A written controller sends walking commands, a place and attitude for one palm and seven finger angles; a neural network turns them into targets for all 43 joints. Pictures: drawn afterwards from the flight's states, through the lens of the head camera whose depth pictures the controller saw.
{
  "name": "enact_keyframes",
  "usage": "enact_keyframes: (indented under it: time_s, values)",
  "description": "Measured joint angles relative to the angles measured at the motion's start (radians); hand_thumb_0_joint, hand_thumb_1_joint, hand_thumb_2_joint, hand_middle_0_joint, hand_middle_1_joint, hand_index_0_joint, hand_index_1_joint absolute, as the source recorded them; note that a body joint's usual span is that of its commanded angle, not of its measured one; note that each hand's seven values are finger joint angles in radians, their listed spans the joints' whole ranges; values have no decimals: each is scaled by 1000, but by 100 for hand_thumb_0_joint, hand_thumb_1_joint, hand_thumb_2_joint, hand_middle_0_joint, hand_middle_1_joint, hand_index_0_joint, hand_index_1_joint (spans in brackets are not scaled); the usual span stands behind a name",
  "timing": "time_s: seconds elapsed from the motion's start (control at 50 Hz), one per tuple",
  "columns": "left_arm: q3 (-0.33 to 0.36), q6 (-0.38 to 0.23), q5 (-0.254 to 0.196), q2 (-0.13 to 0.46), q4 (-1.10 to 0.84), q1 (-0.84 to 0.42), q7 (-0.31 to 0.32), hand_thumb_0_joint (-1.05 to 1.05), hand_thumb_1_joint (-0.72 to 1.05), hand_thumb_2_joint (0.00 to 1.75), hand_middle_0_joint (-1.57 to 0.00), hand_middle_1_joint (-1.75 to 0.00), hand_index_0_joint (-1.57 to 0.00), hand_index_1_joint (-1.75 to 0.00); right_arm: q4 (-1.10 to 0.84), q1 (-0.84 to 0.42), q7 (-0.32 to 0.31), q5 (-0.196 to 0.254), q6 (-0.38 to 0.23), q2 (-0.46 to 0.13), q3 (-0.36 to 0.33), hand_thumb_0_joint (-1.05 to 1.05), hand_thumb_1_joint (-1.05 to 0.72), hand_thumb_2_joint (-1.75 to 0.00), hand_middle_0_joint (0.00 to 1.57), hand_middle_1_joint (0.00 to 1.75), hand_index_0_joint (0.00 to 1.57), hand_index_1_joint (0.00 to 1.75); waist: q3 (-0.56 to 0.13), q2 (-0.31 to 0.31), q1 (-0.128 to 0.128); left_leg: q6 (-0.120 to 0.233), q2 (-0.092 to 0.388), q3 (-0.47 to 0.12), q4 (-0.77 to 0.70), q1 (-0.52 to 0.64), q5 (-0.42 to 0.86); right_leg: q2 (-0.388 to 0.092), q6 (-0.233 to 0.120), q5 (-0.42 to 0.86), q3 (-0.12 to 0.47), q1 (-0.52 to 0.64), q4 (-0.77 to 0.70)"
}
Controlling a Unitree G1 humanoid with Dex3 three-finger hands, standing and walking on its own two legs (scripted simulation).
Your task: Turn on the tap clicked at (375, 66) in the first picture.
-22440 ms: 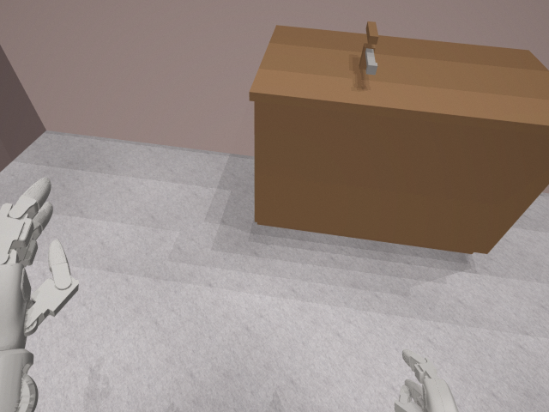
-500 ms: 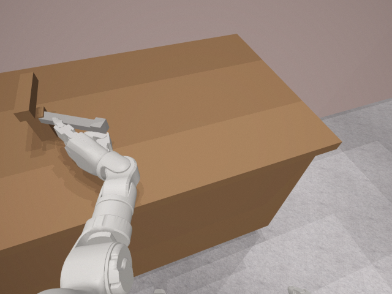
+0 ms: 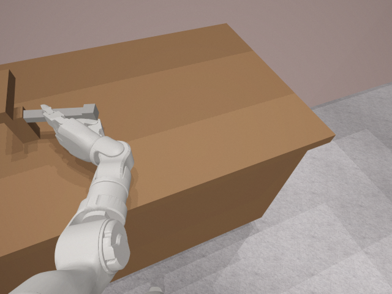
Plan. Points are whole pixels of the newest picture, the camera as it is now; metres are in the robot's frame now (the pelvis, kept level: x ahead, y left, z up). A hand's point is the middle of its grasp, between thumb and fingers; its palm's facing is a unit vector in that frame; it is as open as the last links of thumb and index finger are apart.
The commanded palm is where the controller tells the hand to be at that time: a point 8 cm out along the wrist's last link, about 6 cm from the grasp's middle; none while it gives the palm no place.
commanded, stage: lift the hand up off the lever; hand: left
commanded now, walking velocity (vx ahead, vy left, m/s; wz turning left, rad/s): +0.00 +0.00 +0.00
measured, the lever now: (90, 113) +0.49 +0.22 +0.09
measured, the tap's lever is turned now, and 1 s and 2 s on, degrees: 73 75 75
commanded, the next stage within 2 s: none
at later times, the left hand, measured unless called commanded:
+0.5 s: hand (86, 123) +0.45 +0.21 +0.10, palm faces +0.82 -0.56 -0.08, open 7.8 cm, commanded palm +0.38 +0.21 +0.11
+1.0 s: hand (91, 121) +0.43 +0.19 +0.12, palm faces +0.82 -0.56 -0.10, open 7.8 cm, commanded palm +0.38 +0.20 +0.13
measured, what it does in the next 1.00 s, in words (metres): stands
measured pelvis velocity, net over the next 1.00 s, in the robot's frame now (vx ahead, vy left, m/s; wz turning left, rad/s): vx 0.00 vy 0.01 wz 0.01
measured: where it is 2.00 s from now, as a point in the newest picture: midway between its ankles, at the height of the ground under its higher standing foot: outside the picture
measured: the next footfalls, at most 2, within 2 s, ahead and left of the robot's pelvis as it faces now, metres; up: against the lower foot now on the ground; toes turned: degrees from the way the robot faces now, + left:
none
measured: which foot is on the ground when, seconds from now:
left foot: down 0.00-1.00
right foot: down 0.00-1.00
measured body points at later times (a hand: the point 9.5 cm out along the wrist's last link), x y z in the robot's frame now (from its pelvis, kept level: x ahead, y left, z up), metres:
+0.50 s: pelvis +0.01 +0.01 +0.01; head +0.05 +0.01 +0.46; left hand +0.40 +0.24 +0.11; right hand +0.09 -0.24 -0.12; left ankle +0.03 +0.13 -0.69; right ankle -0.02 -0.07 -0.69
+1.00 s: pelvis +0.00 +0.01 +0.02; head +0.02 +0.00 +0.46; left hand +0.39 +0.22 +0.13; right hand +0.12 -0.22 -0.11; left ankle +0.03 +0.13 -0.69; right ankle -0.02 -0.07 -0.69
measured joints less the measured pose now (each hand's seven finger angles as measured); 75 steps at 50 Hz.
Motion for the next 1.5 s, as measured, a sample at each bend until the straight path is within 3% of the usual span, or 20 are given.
enact_keyframes:
  time_s: [0.32,0.54,0.78,1.22,1.5]
  values:
    - [-3,30,-23,-11,-101,73,-21,2,90,90,-15,-15,-15,-15,-5,21,9,6,0,-5,-6,0,-91,-90,20,30,20,30,5,-4,5,7,1,8,-35,61,-3,3,8,8,9,65,-50]
    - [-87,78,-57,-57,-214,154,-43,2,90,90,-15,-15,-15,-15,-16,-12,9,20,2,-5,-2,0,-91,-90,20,30,20,30,10,-2,38,14,-7,6,-68,132,2,-4,17,18,8,143,-94]
    - [-131,136,-45,-95,-238,136,-25,2,90,90,-15,-15,-15,-15,-18,-80,-1,24,1,13,10,0,-91,-90,20,30,20,30,18,-3,60,15,-15,1,-80,154,20,-12,18,28,2,164,-97]
    - [-86,181,-53,-46,-205,75,-18,2,90,90,-15,-15,-15,-15,13,-30,-22,29,-4,-6,7,1,-90,-90,20,30,20,30,32,-2,41,1,-5,-2,-117,167,49,-1,2,50,0,168,-120]
    - [-99,220,-68,-74,-280,121,-27,2,89,90,-15,-15,-15,-15,-2,-42,-25,36,-5,-10,4,1,-91,-90,20,30,20,30,31,1,49,-3,-3,7,-157,220,53,1,-1,53,10,214,-152]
